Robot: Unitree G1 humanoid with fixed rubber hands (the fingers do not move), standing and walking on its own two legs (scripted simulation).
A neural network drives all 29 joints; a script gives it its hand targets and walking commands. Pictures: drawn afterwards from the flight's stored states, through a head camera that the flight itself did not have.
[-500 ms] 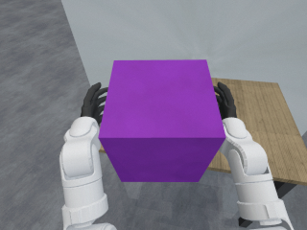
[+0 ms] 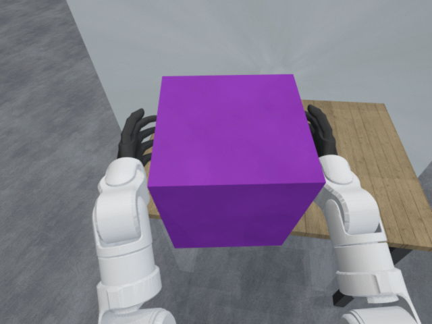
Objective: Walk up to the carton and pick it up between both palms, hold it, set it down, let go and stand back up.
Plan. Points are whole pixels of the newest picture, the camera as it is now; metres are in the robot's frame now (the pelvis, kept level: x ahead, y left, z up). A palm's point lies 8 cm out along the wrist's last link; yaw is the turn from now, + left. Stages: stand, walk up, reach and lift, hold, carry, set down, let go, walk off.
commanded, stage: hold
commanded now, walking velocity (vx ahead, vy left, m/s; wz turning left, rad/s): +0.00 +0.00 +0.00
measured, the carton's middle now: (228, 169) +0.37 -0.02 +0.12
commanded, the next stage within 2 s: none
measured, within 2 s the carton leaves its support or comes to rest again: neither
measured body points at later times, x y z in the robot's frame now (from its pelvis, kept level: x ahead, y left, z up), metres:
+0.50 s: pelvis -0.03 +0.01 +0.00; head -0.04 +0.00 +0.45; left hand +0.32 +0.15 +0.19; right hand +0.32 -0.15 +0.16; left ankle -0.02 +0.11 -0.76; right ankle +0.01 -0.12 -0.76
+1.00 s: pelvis +0.00 +0.00 +0.00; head +0.01 -0.01 +0.45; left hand +0.36 +0.14 +0.17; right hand +0.38 -0.16 +0.15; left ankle -0.02 +0.11 -0.76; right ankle +0.01 -0.12 -0.76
